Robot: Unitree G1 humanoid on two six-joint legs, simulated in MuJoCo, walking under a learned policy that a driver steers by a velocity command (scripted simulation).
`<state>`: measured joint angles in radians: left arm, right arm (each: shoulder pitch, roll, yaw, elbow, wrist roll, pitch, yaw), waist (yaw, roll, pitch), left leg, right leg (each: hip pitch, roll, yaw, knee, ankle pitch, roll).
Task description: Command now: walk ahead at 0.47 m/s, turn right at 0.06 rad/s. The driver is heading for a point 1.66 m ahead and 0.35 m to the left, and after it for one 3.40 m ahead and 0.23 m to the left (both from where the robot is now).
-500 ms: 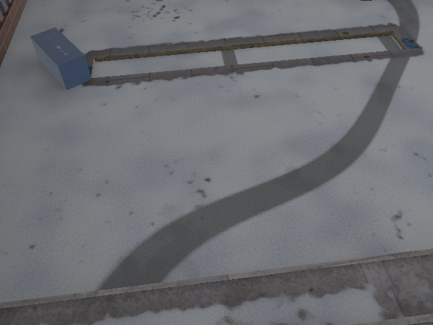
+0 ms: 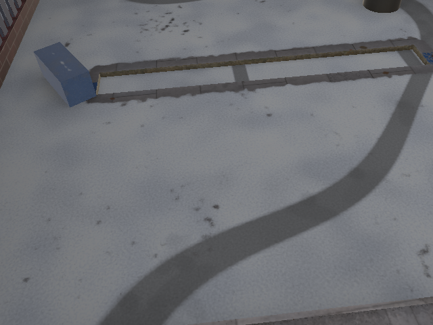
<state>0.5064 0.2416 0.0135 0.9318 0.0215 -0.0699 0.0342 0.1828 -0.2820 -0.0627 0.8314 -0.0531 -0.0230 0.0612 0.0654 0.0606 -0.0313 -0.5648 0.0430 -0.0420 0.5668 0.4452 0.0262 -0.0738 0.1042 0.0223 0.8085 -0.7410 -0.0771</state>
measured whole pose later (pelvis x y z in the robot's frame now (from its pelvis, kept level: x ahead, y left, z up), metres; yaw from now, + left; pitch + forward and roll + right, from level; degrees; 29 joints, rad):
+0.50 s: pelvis +0.27 +0.04 -0.14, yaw +1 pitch -1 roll +1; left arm 0.12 0.23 0.05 0.95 0.06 -0.02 -0.04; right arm 0.58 -0.20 -0.02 1.05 -0.02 -0.08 -0.02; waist -0.04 -0.03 -0.01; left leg -0.16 -0.08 0.03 0.71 -0.54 0.08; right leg -0.74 -0.08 0.06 0.83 0.42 -0.05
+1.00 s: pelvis +0.57 -0.03 -0.30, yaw +1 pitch +0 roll -1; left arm 0.48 0.20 0.04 1.08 0.02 -0.08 0.00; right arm 0.21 -0.23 -0.06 0.98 -0.05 0.00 0.02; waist 0.02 0.04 0.02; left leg -0.72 0.07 -0.05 1.05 0.03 0.04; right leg -0.21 0.06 -0.09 0.60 -0.39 -0.08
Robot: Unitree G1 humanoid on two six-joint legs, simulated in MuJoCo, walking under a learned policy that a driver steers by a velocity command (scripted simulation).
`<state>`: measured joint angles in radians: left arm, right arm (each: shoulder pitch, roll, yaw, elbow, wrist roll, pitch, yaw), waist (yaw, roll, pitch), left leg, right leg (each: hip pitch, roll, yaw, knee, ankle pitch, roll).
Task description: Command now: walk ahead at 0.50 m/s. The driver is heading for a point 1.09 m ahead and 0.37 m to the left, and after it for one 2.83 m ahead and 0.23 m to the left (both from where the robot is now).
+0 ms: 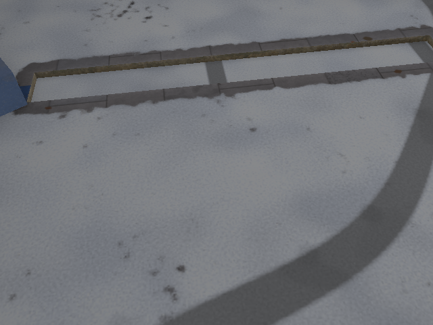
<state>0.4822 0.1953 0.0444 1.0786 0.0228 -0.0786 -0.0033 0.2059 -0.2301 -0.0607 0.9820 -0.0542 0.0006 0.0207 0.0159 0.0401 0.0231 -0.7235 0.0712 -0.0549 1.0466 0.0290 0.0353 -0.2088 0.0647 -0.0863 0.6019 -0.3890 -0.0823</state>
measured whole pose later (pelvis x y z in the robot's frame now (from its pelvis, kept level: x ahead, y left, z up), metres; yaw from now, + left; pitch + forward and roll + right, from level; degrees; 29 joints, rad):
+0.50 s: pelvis +0.33 +0.09 -0.17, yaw +1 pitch +0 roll +0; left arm 0.29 0.21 0.05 1.02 0.05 -0.04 0.00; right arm 0.30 -0.17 -0.04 1.05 -0.03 -0.07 0.01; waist 0.04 -0.05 0.06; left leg -0.26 -0.03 0.07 0.55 -0.29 0.05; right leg -0.70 -0.06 -0.01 1.48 -0.34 -0.07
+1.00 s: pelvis +0.60 +0.06 -0.15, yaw +9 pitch +0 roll +0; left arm 0.34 0.18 0.05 1.01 0.02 -0.10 0.02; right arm 0.23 -0.22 -0.08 0.96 -0.03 -0.01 0.02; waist 0.00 0.04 0.04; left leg -0.62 0.07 0.00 1.07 -0.18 0.07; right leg -0.10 0.01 -0.20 0.33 -0.23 -0.07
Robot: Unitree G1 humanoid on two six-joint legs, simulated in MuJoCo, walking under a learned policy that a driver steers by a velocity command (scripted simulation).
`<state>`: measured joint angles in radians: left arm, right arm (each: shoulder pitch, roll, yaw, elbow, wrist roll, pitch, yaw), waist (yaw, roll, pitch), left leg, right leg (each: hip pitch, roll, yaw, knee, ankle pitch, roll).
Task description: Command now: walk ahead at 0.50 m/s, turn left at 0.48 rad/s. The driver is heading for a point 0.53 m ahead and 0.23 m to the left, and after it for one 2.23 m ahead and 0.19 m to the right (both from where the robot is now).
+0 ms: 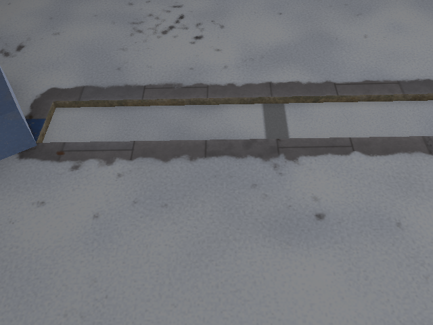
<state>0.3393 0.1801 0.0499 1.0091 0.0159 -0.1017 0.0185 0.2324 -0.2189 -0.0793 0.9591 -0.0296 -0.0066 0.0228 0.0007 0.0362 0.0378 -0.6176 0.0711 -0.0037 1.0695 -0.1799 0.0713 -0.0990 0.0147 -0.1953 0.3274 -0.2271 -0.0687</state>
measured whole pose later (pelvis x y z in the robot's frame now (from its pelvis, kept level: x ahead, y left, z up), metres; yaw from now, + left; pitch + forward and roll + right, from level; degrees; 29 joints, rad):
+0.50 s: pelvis +0.25 +0.08 +0.00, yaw +18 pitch +0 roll -1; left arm 0.14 0.23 0.06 0.83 0.04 -0.05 -0.01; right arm 0.31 -0.24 -0.07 0.93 0.00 -0.05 0.00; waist -0.02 -0.03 0.06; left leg -0.17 -0.15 -0.01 0.34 -0.18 0.15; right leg -0.59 -0.13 0.03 1.09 -0.25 0.03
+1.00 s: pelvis +0.54 +0.13 -0.01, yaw +20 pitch +0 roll +0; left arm 0.26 0.26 0.05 0.86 0.01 -0.05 -0.02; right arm 0.28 -0.25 -0.03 0.85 -0.04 -0.07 0.00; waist -0.01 0.02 0.06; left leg -0.37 -0.03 -0.02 1.17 -0.32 0.05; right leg -0.29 0.11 -0.02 0.44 -0.14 -0.11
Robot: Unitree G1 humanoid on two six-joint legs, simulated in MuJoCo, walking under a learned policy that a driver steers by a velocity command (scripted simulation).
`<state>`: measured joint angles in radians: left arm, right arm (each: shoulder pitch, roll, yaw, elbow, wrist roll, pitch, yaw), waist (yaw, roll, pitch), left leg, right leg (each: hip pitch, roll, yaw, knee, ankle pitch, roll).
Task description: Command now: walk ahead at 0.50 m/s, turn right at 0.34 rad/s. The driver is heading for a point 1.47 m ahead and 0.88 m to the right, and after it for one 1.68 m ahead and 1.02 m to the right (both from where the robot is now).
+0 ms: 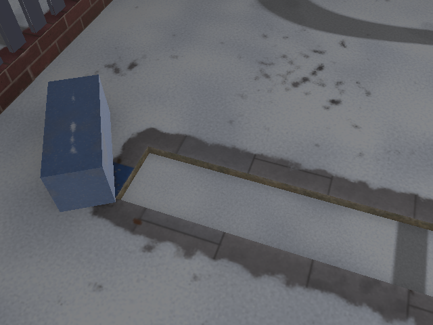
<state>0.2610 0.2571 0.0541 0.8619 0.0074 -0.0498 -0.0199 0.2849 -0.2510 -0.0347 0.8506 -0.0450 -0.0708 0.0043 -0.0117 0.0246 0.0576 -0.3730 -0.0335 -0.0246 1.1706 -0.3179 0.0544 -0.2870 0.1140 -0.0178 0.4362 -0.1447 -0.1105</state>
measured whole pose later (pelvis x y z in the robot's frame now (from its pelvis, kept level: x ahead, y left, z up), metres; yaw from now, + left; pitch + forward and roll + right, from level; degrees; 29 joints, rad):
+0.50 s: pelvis +0.26 +0.03 +0.00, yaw -17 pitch +1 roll +0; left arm 0.38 0.30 0.08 0.82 0.02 -0.03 -0.01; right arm 0.12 -0.25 -0.01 0.71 -0.04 -0.07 -0.01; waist 0.06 -0.03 0.02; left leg -0.35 -0.03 0.02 0.50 -0.18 0.04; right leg -0.32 0.09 0.08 1.06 -0.41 -0.07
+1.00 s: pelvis +0.47 -0.10 -0.02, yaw -36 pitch +2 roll +1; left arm 0.07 0.27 0.04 0.65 0.04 -0.02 -0.04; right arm 0.40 -0.26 -0.03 0.85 -0.02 -0.04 0.00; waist -0.06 0.00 0.06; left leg -0.17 0.08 0.13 1.03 -0.47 -0.01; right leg -0.47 0.07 -0.07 0.64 -0.19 -0.13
